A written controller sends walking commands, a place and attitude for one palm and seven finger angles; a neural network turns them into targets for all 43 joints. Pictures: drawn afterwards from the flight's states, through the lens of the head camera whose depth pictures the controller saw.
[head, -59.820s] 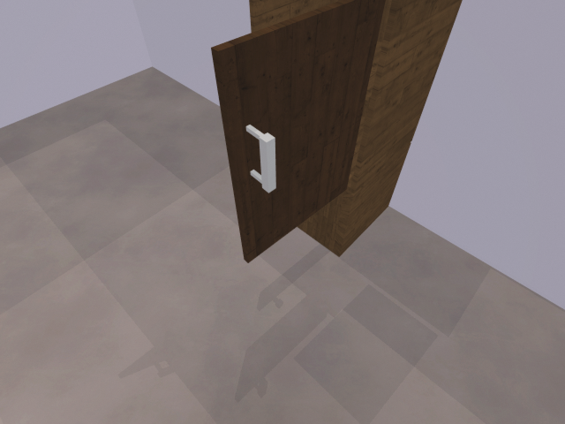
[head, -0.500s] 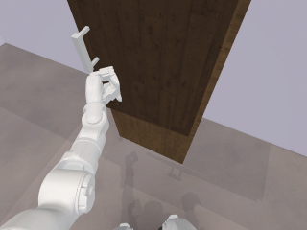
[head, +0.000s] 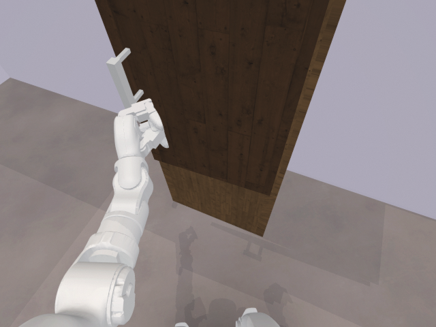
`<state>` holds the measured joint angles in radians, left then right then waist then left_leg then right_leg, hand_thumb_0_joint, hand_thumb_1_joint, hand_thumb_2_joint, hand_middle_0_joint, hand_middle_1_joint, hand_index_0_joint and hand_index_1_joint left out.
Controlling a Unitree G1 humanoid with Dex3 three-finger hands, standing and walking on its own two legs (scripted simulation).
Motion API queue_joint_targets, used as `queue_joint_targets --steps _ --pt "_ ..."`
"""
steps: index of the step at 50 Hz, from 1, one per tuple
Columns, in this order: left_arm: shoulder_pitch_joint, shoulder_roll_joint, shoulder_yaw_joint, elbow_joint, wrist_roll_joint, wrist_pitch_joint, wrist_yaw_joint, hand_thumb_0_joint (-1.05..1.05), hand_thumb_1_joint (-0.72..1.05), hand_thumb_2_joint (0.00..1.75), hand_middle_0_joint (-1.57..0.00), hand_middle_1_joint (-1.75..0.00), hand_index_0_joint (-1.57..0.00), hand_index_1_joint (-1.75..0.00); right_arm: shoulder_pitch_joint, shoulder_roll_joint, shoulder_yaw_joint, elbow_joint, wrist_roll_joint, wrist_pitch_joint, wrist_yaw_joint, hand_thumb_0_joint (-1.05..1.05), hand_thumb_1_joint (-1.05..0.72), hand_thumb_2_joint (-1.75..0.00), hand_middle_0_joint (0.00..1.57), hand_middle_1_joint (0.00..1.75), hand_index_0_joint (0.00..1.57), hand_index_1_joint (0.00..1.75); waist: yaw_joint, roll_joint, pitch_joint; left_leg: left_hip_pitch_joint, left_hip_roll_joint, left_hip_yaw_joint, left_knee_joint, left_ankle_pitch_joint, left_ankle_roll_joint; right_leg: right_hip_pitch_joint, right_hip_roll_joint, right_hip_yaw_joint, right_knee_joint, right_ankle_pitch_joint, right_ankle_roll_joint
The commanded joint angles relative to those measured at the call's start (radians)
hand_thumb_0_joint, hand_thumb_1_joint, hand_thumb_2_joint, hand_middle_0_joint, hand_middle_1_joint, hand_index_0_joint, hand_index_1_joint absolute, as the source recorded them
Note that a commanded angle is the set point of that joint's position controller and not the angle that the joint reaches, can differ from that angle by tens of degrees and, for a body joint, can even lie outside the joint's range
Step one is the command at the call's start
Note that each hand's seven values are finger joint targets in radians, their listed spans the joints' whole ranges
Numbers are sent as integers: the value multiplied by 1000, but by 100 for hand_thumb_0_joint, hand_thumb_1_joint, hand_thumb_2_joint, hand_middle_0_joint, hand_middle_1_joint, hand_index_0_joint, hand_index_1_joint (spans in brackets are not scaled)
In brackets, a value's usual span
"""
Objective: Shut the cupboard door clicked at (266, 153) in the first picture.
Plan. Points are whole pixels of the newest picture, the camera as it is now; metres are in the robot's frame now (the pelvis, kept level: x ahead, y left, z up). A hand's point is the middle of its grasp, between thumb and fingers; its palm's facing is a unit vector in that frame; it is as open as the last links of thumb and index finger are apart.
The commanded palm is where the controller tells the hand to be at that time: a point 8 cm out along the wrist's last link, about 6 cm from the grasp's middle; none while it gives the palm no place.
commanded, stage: draw the hand back to the body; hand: left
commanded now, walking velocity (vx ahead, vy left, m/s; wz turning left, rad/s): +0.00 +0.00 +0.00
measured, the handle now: (128, 80) +0.64 +0.18 +0.08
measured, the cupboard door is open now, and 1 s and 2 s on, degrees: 3 3 3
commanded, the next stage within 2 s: step back with the hand held close in 1.40 s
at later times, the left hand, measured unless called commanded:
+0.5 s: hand (82, 192) +0.30 +0.17 +0.15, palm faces +0.12 -0.97 -0.20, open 3.1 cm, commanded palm +0.27 +0.23 +0.16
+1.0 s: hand out of the picture +0.21 +0.28 +0.20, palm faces +0.44 -0.80 -0.42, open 5.9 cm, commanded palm +0.15 +0.33 +0.22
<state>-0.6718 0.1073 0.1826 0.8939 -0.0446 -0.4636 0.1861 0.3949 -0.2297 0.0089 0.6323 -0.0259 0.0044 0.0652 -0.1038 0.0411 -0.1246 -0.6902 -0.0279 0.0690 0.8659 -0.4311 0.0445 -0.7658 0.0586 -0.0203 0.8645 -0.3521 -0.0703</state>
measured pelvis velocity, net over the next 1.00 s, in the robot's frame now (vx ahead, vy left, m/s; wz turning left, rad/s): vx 0.03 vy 0.02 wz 0.05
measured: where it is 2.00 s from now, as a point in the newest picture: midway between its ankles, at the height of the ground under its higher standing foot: outside the picture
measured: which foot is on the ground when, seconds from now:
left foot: down 0.00-1.00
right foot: down 0.00-1.00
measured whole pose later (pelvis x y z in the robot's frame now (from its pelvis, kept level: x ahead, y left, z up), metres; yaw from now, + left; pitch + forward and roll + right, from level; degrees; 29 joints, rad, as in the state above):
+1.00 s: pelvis +0.03 +0.02 +0.05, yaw +3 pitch -3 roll -1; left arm 0.45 0.36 0.30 -0.36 -0.08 -0.04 0.08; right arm 0.22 -0.24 0.03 0.61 0.02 -0.02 -0.05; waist 0.06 0.09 -0.02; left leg -0.08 -0.06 0.00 0.42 -0.28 0.06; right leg -0.12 0.04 -0.05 0.40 -0.22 -0.04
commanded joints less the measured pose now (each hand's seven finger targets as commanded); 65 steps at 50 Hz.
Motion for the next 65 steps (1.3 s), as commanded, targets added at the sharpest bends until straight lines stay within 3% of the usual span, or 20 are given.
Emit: queue_joint_targets --steps 1,6,8,10,15,16,17,19,25,27,30,36,41,46,51,54,57,59,62,65 --pt "-178 134 -57 -409 8 -27 -40 0 90 90 -130 -150 -130 -150 -5 -146 -68 -154 21 -29 -6 0 -90 -90 20 30 20 30 60 -64 -419 173 8 -47 -135 329 -9 436 -30 37 -129 404 49" --pt "-93 106 -78 -589 -104 143 -93 0 90 90 -130 -150 -130 -150 -84 -144 -59 -184 63 -33 -49 0 -90 -90 20 30 20 30 55 -137 -249 220 14 -52 -222 230 -1 457 -34 38 -254 256 59" --pt "-77 96 -102 -695 -114 164 -104 0 90 90 -130 -150 -130 -150 -119 -137 -53 -193 68 -48 -63 0 -90 -90 20 30 20 30 61 -104 -229 266 15 -57 -242 221 2 459 -36 38 -276 230 56" --pt "-15 110 -107 -791 -105 162 -107 0 90 90 -130 -150 -130 -150 -144 -128 -46 -198 69 -66 -72 0 -90 -90 20 30 20 30 77 -36 -242 324 17 -64 -256 258 1 472 -38 29 -267 264 47" --pt "215 150 -89 -832 -98 232 -146 0 90 90 -119 -138 -119 -138 -204 -121 -25 -215 80 -71 -75 0 -90 -90 20 30 20 30 109 -35 -158 327 14 -70 -298 244 -6 508 -52 28 -291 252 43" --pt "234 165 -80 -853 -102 260 -156 0 90 90 -116 -135 -116 -135 -218 -121 -23 -222 85 -66 -77 0 -90 -90 20 30 20 30 112 -39 -145 332 13 -72 -307 239 -7 520 -53 28 -301 247 41" --pt "272 226 -130 -929 -49 260 -149 0 90 90 -113 -132 -113 -132 -246 -96 -25 -228 82 -43 -88 0 -90 -90 20 30 20 30 106 -80 -125 342 13 -78 -352 217 -8 584 -81 78 -356 208 54" --pt "357 243 -97 -970 -55 284 -145 0 90 90 -108 -126 -108 -126 -278 -95 -19 -244 84 -26 -107 0 -90 -90 20 30 20 30 113 -120 -91 346 15 -76 -368 207 0 622 -94 97 -406 191 64" --pt "439 259 -94 -1150 -36 336 -131 0 90 90 -92 -108 -92 -108 -317 -87 6 -242 72 -16 -128 0 -90 -90 20 30 20 30 110 25 -28 495 29 -102 -445 304 -9 638 -74 43 -444 267 37" --pt "468 264 -86 -1202 -33 351 -123 0 90 90 -86 -102 -86 -102 -320 -86 11 -240 64 -23 -131 0 -90 -90 20 30 20 30 110 26 -33 531 30 -109 -461 330 -11 652 -69 33 -457 287 37" --pt "562 285 -57 -1275 -28 362 -113 0 90 90 -78 -93 -78 -93 -326 -88 15 -237 57 -36 -133 0 -90 -90 20 30 20 30 122 31 -39 564 37 -117 -485 391 -18 686 -67 22 -470 321 33" --pt "772 338 55 -1320 -31 379 -103 0 90 90 -61 -75 -61 -75 -343 -85 12 -225 46 -38 -132 0 -90 -90 20 30 20 30 144 -54 -1 546 37 -110 -505 435 -21 735 -72 16 -491 363 38" --pt "875 389 148 -1413 -33 366 -98 0 90 90 -47 -60 -47 -60 -345 -84 3 -216 45 -50 -126 0 -90 -90 20 30 20 30 159 29 -8 549 39 -113 -506 471 -33 757 -75 14 -495 368 35" --pt "997 435 236 -1487 -37 353 -87 0 90 90 -34 -45 -34 -45 -339 -89 -10 -208 46 -78 -123 0 -90 -90 20 30 20 30 169 42 -21 550 44 -112 -495 530 -38 768 -75 14 -489 399 39" --pt "1086 479 322 -1519 -41 339 -74 0 90 90 -20 -30 -20 -30 -330 -94 -22 -195 50 -105 -124 0 -90 -90 20 30 20 30 174 38 26 532 49 -116 -499 505 -45 736 -70 8 -495 357 40" --pt "1071 391 239 -1445 -35 344 -80 0 90 90 -20 -30 -20 -30 -325 -107 -27 -177 48 -113 -124 0 -90 -90 20 30 20 30 151 -2 110 520 51 -116 -511 433 -37 668 -70 5 -513 291 43" --pt "1004 397 228 -1434 -31 337 -72 0 90 90 -20 -30 -20 -30 -326 -116 -31 -174 50 -118 -130 0 -90 -90 20 30 20 30 144 -3 140 510 49 -124 -528 306 -26 634 -72 8 -521 186 46" --pt "1000 417 244 -1434 -29 331 -68 0 90 90 -20 -30 -20 -30 -326 -119 -33 -170 48 -124 -135 0 -90 -90 20 30 20 30 151 -27 110 514 46 -126 -531 287 -19 654 -72 12 -528 169 44" --pt "996 439 264 -1485 -29 318 -61 0 90 90 -20 -30 -20 -30 -335 -107 -28 -178 46 -135 -139 0 -90 -90 20 30 20 30 165 20 38 527 39 -121 -529 292 -16 700 -78 17 -515 180 42" --pt "1007 453 279 -1522 -28 314 -57 0 90 90 -20 -30 -20 -30 -340 -99 -21 -174 43 -149 -138 0 -90 -90 20 30 20 30 171 70 27 521 39 -125 -528 325 -26 728 -78 21 -509 220 36"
